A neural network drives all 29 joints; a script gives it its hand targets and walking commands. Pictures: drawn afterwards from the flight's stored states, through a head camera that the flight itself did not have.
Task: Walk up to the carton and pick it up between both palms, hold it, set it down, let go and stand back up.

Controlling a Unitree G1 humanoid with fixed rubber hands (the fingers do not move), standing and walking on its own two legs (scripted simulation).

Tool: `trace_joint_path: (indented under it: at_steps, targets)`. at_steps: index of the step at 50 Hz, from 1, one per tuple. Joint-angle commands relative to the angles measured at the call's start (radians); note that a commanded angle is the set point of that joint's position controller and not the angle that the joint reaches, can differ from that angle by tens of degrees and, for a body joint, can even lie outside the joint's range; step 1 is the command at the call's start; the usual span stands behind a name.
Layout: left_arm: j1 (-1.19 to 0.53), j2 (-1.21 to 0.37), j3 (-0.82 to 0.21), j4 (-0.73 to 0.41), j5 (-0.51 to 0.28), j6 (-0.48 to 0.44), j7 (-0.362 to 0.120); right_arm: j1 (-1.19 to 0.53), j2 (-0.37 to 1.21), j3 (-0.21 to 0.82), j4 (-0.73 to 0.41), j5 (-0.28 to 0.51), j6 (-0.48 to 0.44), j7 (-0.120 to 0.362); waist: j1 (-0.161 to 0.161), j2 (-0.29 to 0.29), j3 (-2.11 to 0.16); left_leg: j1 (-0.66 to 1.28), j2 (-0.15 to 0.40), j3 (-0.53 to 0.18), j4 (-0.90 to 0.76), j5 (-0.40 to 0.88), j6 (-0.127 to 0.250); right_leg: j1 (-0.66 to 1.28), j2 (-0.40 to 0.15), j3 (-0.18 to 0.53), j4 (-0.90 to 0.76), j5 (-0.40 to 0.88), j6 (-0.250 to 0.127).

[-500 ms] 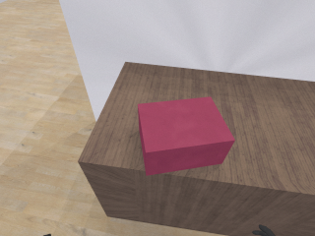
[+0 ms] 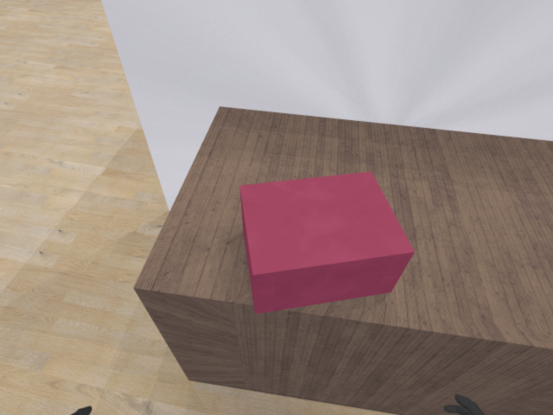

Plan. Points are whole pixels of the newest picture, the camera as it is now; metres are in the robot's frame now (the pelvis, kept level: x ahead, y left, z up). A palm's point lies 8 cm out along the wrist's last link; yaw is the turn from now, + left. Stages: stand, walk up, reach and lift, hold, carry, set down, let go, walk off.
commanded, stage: stand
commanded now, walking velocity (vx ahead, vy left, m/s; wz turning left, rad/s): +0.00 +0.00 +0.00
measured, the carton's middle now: (316, 239) +0.43 -0.08 -0.06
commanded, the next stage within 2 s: none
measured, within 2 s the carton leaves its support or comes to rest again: neither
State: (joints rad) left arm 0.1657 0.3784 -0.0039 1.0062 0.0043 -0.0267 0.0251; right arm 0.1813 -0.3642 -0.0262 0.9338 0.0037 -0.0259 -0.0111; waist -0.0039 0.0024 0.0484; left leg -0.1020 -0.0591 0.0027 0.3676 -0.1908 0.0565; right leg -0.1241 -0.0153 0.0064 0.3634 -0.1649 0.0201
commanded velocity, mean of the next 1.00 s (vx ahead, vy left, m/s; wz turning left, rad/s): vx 0.00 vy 0.00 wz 0.00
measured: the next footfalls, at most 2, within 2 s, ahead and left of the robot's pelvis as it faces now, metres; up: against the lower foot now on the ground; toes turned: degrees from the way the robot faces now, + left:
none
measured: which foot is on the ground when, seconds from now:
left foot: down 0.00-1.00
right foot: down 0.00-1.00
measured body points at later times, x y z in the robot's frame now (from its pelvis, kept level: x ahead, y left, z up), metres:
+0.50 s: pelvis +0.01 +0.00 +0.00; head +0.00 +0.00 +0.45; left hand +0.09 +0.30 -0.12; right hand +0.10 -0.31 -0.12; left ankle +0.01 +0.08 -0.75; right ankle +0.03 -0.13 -0.75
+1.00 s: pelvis +0.01 -0.01 +0.00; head +0.01 -0.01 +0.45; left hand +0.09 +0.31 -0.12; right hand +0.10 -0.31 -0.12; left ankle +0.01 +0.08 -0.75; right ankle +0.03 -0.13 -0.75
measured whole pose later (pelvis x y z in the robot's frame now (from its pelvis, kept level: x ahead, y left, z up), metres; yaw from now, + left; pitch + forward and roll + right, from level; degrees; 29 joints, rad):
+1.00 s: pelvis +0.01 -0.01 +0.00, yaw +0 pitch -4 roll +0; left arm 0.16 0.37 0.00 1.05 0.00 -0.02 0.03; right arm 0.17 -0.36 -0.03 0.99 0.01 -0.02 -0.02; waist 0.00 0.00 0.05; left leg -0.08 -0.05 0.00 0.33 -0.19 0.05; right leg -0.10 -0.01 0.01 0.33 -0.17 0.01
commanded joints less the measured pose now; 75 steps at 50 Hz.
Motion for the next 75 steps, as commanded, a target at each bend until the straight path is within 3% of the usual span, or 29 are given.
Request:
trace_joint_path:
  at_steps: [1,75]
  targets:
    - [-0.023,0.168,0.036,-0.040,-0.001,-0.009,0.006,-0.024,-0.179,-0.034,-0.047,0.001,-0.011,-0.007,0.000,0.005,-0.012,-0.036,0.177,-0.144,-0.100,0.061,-0.024,-0.005,-0.108,0.098,-0.068,0.040,-0.029]
    - [-0.021,0.159,0.042,0.011,-0.004,0.000,0.013,-0.025,-0.171,-0.033,0.023,0.002,-0.010,-0.019,0.007,0.001,-0.019,0.004,0.187,-0.122,-0.117,0.133,-0.029,0.016,-0.115,0.091,-0.087,0.086,-0.033]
